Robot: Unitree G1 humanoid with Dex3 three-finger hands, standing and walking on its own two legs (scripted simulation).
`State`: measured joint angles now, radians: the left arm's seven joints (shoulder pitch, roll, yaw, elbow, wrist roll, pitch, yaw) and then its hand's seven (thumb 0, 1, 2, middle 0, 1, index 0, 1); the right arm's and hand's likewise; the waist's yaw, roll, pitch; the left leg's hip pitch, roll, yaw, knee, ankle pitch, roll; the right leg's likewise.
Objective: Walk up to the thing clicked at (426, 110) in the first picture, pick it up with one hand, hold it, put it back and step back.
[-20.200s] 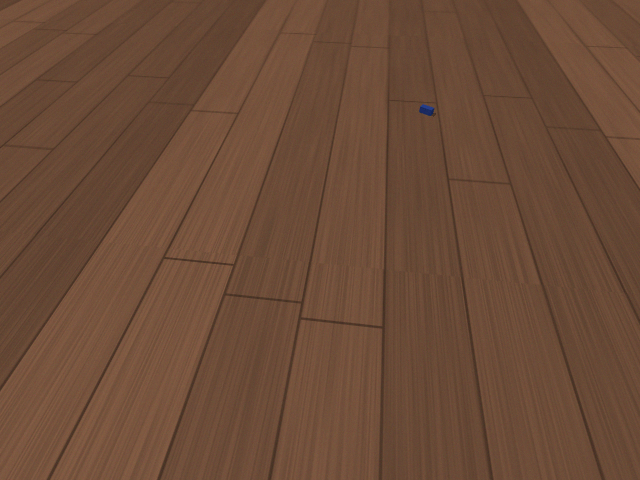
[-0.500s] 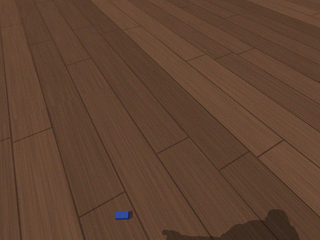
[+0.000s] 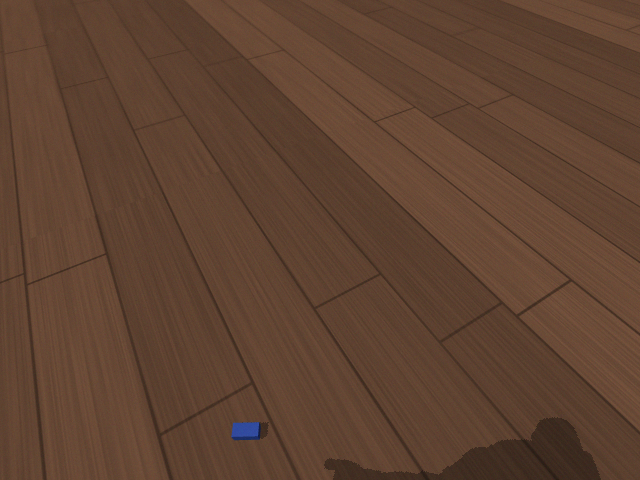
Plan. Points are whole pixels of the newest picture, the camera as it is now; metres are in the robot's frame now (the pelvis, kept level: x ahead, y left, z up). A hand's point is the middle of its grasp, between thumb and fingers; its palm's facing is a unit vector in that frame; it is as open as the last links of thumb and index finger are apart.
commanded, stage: stand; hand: left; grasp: from above
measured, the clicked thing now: (246, 431) +0.36 +0.26 -0.76
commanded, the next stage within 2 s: rise first in 0.46 s
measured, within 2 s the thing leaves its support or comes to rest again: neither
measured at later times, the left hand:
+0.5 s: hand out of the picture +0.07 +0.26 -0.15, palm faces -0.04 -0.93 -0.35, open 7.4 cm
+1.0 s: hand out of the picture +0.13 +0.26 -0.20, palm faces -0.11 -0.91 -0.41, open 11.6 cm
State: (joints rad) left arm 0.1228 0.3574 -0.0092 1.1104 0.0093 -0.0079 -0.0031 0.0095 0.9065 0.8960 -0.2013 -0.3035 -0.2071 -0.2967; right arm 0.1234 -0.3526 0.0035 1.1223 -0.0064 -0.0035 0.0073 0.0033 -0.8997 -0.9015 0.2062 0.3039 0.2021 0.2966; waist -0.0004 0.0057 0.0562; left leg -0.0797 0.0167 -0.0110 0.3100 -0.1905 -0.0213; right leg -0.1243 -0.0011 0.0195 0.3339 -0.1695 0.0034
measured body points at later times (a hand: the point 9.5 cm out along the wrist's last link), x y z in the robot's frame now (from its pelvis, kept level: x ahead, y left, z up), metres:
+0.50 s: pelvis +0.00 +0.00 +0.00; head +0.01 +0.00 +0.45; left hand +0.07 +0.30 -0.13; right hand +0.07 -0.30 -0.14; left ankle -0.01 +0.13 -0.75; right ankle +0.01 -0.12 -0.75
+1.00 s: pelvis -0.01 +0.01 -0.05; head +0.06 +0.01 +0.39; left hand +0.14 +0.31 -0.17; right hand +0.12 -0.25 -0.16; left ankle -0.01 +0.13 -0.75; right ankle +0.01 -0.12 -0.75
